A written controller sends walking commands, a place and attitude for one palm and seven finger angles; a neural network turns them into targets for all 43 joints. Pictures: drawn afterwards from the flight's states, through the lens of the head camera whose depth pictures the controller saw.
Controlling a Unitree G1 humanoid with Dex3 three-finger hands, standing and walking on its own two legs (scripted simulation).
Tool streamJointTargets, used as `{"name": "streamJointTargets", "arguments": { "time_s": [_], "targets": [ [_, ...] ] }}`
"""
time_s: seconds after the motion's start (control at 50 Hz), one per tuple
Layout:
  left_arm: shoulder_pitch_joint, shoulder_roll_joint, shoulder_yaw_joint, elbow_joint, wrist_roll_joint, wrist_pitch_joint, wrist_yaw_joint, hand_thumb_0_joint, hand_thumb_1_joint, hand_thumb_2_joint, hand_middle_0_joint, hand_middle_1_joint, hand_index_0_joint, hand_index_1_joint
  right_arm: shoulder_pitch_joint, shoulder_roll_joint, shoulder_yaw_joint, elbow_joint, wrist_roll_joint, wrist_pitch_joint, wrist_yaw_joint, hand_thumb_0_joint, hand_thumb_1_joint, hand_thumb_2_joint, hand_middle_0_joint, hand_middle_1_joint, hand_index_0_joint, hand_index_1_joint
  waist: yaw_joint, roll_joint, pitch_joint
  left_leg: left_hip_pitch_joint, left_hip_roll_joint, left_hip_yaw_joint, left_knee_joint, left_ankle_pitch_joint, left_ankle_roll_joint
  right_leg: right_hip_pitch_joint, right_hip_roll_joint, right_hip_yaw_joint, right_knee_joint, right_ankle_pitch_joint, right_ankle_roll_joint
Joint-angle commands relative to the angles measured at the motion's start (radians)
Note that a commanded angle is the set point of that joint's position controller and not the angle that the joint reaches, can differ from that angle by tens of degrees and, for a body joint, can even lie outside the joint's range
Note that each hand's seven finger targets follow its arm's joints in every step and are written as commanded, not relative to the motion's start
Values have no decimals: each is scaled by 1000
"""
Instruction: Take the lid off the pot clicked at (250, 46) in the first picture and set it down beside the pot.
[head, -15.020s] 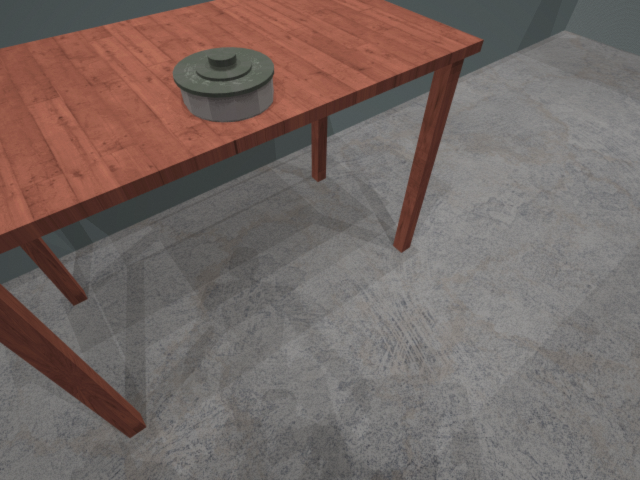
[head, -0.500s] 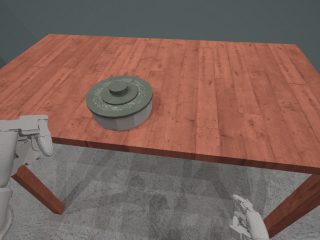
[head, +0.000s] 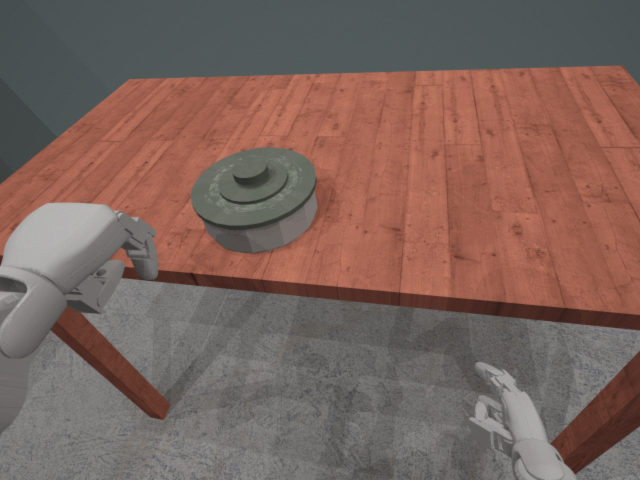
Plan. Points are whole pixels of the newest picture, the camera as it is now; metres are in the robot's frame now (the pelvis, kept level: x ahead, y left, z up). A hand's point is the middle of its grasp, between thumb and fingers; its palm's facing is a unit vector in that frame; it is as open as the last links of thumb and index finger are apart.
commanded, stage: reach forward and open the fingers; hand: left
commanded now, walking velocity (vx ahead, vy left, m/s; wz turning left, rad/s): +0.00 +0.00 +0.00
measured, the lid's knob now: (250, 170) +0.48 +0.18 +0.15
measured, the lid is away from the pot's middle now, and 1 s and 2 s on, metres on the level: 0.00 0.00 0.00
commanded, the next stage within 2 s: move the open hand above the knob in 0.50 s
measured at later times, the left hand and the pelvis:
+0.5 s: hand (120, 253) +0.27 +0.25 +0.20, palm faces -0.07 +0.04 -1.00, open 9.7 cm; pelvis -0.03 +0.01 +0.00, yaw -1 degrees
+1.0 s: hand (152, 196) +0.34 +0.24 +0.22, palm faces -0.07 -0.02 -1.00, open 9.9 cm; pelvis -0.02 +0.00 +0.00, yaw -1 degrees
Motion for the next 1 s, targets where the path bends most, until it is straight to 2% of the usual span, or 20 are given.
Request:
{"name": "streamJointTargets", "arguments": {
  "time_s": [0.0,0.06,0.12,0.16,0.18,0.34,0.42,0.46,0.48,0.56,0.6,0.64,0.68,0.76,0.78,0.84,0.88,0.92,0.96,0.98],
  "targets": [
    [-274,261,188,-72,7,-1,-22,0,-104,1551,-1029,-400,-1029,-400,-160,-86,-37,-176,0,-59,9,0,-900,-900,200,300,200,300,-7,-51,-198,114,-20,-2,-62,189,18,19,9,18,-84,177,10],
    [-211,190,141,-96,-22,-8,-50,0,-207,1614,-989,-294,-989,-294,-175,-86,-44,-200,7,-84,23,0,-900,-900,200,300,200,300,-18,-41,-225,157,-22,-5,-39,185,22,0,26,19,-78,182,7],
    [-368,274,170,-67,-4,-22,-65,0,-305,1677,-949,-187,-949,-187,-155,-95,-42,-178,-2,-77,11,0,-900,-900,200,300,200,300,-21,-106,-182,107,-18,-5,-81,90,24,-17,18,8,-102,78,20],
    [-446,378,252,-26,24,-23,-50,0,-369,1719,-922,-116,-922,-116,-162,-108,-43,-175,0,-90,4,0,-900,-900,200,300,200,300,-18,-85,-186,116,-19,-16,-72,79,26,-19,31,21,-96,49,7],
    [-536,378,227,19,36,-25,-58,0,-400,1740,-908,-81,-908,-81,-149,-99,-36,-160,-5,-82,-1,0,-900,-900,200,300,200,300,-18,-77,-217,100,-21,-16,-93,61,24,0,18,16,-95,16,10],
    [-500,146,23,41,3,-31,-85,0,-385,1718,-884,-81,-884,-81,-160,-88,-48,-186,9,-93,20,0,-900,-900,200,300,200,300,-23,-65,-174,102,-13,-22,-117,-44,20,-60,16,3,-76,-35,6],
    [-722,311,121,76,63,-36,-58,0,-381,1696,-880,-81,-880,-81,-154,-102,-44,-164,3,-90,3,0,-900,-900,200,300,200,300,-28,-69,-166,75,-7,-32,-133,-112,21,-57,17,12,-70,-104,0],
    [-800,421,217,77,77,-35,-32,0,-378,1684,-877,-81,-877,-81,-140,-107,-46,-164,2,-104,-3,0,-900,-900,200,300,200,300,-23,-11,-225,109,-14,-42,-111,-75,22,-32,27,24,-57,-90,-16],
    [-864,390,169,114,87,-29,-42,0,-377,1677,-876,-81,-876,-81,-151,-90,-39,-156,-5,-100,-5,0,-900,-900,200,300,200,300,-16,13,-270,107,-13,-46,-131,-67,20,-13,19,24,-55,-85,-16],
    [-646,194,75,263,31,-5,-63,0,-372,1657,-872,-81,-872,-81,-117,-93,-50,-165,16,-97,13,0,-900,-900,200,300,200,300,-27,-55,-187,99,-13,-33,-97,-48,14,-63,28,12,-53,-41,-18],
    [-655,64,-75,226,42,3,-95,0,-371,1655,-871,-81,-871,-81,-143,-84,-45,-179,21,-80,25,0,-900,-900,200,300,200,300,-35,-106,-147,71,-4,-22,-128,-112,15,-82,15,3,-57,-63,-5],
    [-699,7,-148,166,46,0,-92,0,-371,1655,-871,-81,-871,-81,-161,-81,-43,-191,25,-81,27,0,-900,-900,200,300,200,300,-53,-101,-127,64,-1,-21,-137,-181,19,-109,14,1,-52,-97,0],
    [-849,83,-120,114,75,-8,-80,0,-371,1655,-871,-81,-871,-81,-159,-79,-36,-186,20,-89,21,0,-900,-900,200,300,200,300,-57,-65,-201,92,-6,-34,-142,-184,24,-83,19,6,-42,-98,-9],
    [-1078,465,190,145,126,-3,-12,0,-371,1655,-871,-81,-871,-81,-123,-107,-40,-139,-5,-104,-13,0,-900,-900,200,300,200,300,-29,3,-304,129,-14,-49,-105,-72,25,-19,25,36,-39,-93,-30],
    [-1144,415,128,219,144,8,-19,0,-371,1655,-871,-81,-871,-81,-133,-80,-27,-136,-9,-98,-17,0,-900,-900,200,300,200,300,-31,-13,-335,112,-17,-42,-121,-26,24,17,23,34,-45,-69,-30],
    [-968,211,-3,488,112,39,-46,0,-371,1655,-871,-81,-871,-81,-97,-92,-35,-107,5,-64,-6,0,-900,-900,200,300,200,300,-41,-112,-161,57,-8,-14,-110,-35,14,-64,13,11,-65,-58,-19],
    [-805,101,-79,532,102,57,-91,0,-371,1655,-871,-81,-871,-81,-103,-99,-38,-134,11,-47,19,0,-900,-900,200,300,200,300,-39,-175,-174,43,-18,12,-99,-5,16,-37,12,10,-65,8,-17],
    [-757,-12,-180,382,85,60,-118,0,-371,1655,-871,-81,-871,-81,-139,-93,-41,-185,21,-42,35,0,-900,-900,200,300,200,300,-48,-161,-222,68,-28,33,-68,31,27,-24,2,15,-52,64,-9],
    [-788,-38,-205,266,81,55,-122,0,-371,1655,-871,-81,-871,-81,-153,-86,-41,-214,33,-51,44,0,-900,-900,200,300,200,300,-73,-134,-293,131,-31,29,-32,79,38,-22,10,22,-37,108,-13],
    [-902,38,-181,209,103,52,-127,0,-371,1655,-871,-81,-871,-81,-155,-83,-34,-204,23,-47,40,0,-900,-900,200,300,200,300,-69,-107,-320,132,-34,29,-50,75,41,-7,4,23,-46,96,-9]
  ]
}}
